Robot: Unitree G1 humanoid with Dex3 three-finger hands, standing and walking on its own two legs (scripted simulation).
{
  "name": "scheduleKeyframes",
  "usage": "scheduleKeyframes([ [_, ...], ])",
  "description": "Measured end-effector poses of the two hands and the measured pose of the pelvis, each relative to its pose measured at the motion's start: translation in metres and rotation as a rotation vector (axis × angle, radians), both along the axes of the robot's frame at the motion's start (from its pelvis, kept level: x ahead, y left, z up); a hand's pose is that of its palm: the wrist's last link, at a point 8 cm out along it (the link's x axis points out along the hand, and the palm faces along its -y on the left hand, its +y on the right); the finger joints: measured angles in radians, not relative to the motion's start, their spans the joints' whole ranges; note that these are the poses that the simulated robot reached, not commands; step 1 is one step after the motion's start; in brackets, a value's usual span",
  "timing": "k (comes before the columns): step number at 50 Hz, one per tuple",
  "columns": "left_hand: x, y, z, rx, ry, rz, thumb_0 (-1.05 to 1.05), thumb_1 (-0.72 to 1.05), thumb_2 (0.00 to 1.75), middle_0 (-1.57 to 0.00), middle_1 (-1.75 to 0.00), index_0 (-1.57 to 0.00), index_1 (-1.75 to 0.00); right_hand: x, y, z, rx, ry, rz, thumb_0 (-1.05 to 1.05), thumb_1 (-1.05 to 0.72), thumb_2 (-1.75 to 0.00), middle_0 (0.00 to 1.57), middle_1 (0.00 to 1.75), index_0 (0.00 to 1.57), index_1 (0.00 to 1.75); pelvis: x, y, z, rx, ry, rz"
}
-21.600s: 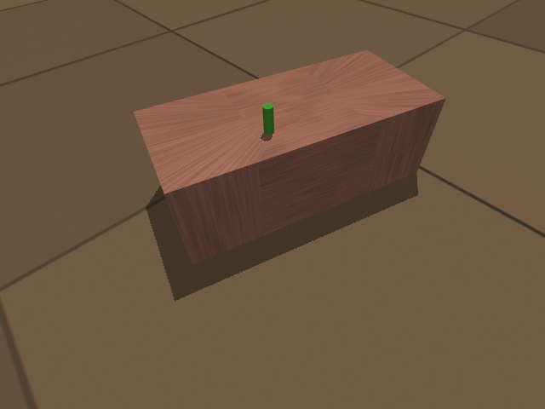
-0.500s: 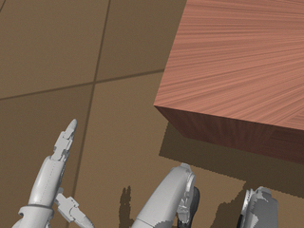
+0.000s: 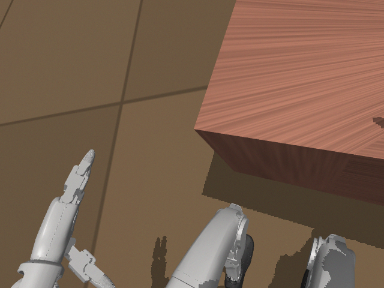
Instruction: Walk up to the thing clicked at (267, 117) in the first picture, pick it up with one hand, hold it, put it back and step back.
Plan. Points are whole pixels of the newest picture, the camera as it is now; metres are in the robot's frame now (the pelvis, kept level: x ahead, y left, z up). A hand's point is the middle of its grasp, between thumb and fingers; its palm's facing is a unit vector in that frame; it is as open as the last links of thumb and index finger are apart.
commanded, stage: withdraw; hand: right
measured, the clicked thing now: out of the picture +0.54 -0.26 -0.05
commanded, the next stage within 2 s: rise in 0.50 s
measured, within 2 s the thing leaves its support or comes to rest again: neither
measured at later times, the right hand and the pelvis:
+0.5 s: hand out of the picture +0.55 -0.30 +0.05, palm faces +0.34 +0.94 -0.02, open 16.3 cm; pelvis +0.01 +0.00 +0.03, yaw +0 degrees
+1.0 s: hand out of the picture +0.51 -0.39 +0.15, palm faces +0.48 +0.84 -0.24, open 17.2 cm; pelvis +0.04 -0.02 +0.13, yaw -2 degrees
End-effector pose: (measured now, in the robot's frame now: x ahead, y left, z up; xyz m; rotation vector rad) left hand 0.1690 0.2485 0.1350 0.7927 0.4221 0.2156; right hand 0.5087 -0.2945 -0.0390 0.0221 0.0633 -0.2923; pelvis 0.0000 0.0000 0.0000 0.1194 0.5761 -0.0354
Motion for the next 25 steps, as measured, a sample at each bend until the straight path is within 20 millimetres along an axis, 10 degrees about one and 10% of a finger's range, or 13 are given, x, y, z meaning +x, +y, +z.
scheduleKeyframes([
  [14, 0.003, 0.004, 0.004, 0.010, -0.009, 0.004, -0.01, -0.56, 0.07, -0.08, -0.05, -0.06, -0.06, 0.003, -0.005, 0.012, -0.014, -0.017, -0.012, -0.01, 0.24, -0.23, 0.37, 0.29, 0.36, 0.29, 0.002, 0.000, 0.002, -0.002, -0.005, 0.002],
  [25, -0.009, 0.007, -0.018, -0.145, 0.077, 0.109, -0.01, -0.55, 0.06, -0.07, -0.04, -0.06, -0.06, 0.005, -0.046, 0.090, -0.051, -0.062, -0.058, -0.01, 0.36, -0.11, 0.16, 0.13, 0.15, 0.12, 0.009, -0.001, 0.028, 0.000, -0.032, -0.006],
])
